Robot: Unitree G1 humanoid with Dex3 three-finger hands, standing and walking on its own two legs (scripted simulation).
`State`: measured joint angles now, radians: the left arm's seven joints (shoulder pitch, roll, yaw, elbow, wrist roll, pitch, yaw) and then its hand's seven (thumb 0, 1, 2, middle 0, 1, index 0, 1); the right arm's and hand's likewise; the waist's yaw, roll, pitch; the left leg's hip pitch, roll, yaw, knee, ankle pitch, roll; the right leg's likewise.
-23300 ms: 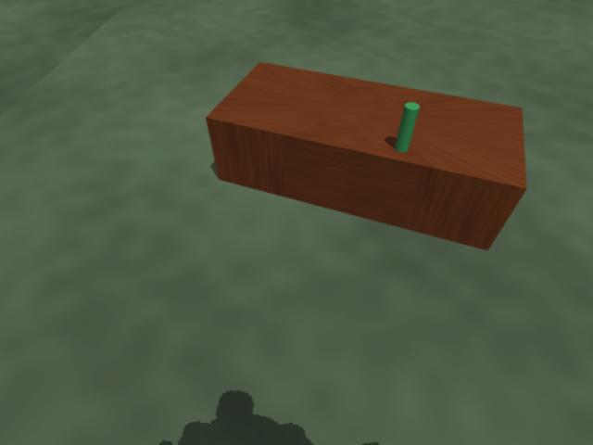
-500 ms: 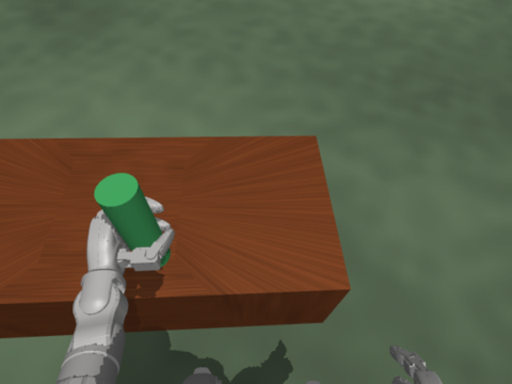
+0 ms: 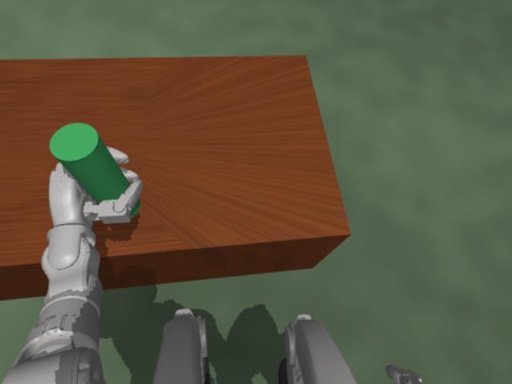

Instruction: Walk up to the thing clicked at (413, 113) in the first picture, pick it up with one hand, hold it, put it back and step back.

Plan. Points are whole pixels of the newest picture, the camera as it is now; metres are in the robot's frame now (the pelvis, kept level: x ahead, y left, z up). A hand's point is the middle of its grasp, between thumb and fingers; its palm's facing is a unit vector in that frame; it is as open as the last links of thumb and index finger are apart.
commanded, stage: crouch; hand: left
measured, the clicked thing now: (103, 179) +0.42 +0.22 +0.01
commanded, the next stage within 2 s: lower in 0.46 s
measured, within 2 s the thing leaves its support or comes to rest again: rests again in 1.50 s
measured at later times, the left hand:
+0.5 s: hand (125, 191) +0.44 +0.22 -0.07, palm faces +0.15 -0.99 -0.01, open 7.2 cm
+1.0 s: hand (134, 205) +0.45 +0.22 -0.14, palm faces +0.14 -0.99 -0.03, open 7.2 cm
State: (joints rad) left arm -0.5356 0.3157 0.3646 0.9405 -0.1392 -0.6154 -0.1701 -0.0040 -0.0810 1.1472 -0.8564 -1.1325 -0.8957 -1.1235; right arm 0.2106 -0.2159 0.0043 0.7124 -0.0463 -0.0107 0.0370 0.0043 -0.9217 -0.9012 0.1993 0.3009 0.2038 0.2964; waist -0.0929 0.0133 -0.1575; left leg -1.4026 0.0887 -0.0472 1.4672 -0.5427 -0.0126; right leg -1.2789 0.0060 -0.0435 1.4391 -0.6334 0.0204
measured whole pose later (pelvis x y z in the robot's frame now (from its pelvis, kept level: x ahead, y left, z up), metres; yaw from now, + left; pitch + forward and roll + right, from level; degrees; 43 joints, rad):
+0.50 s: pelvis -0.02 +0.00 -0.06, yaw -2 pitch +31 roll -6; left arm -0.65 0.39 0.40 0.95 -0.11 -0.56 -0.16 0.00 -0.08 1.15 -0.86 -1.13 -0.90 -1.12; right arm 0.17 -0.22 0.02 0.70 -0.06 0.00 0.04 0.00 -0.93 -0.90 0.20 0.30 0.20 0.30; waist -0.11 0.01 -0.17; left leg -1.66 0.10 -0.08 1.67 -0.58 -0.02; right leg -1.52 0.02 -0.06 1.65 -0.68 0.01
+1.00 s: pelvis -0.03 -0.01 -0.12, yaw -3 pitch +34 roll -5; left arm -0.69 0.44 0.46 0.96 -0.10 -0.56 -0.20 0.00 -0.08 1.15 -0.86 -1.13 -0.90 -1.12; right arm 0.14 -0.23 0.03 0.69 -0.07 0.01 0.04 0.00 -0.93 -0.90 0.20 0.30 0.20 0.30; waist -0.11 -0.01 -0.16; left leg -1.87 0.11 -0.10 1.87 -0.61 -0.03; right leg -1.74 0.03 -0.06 1.86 -0.71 0.01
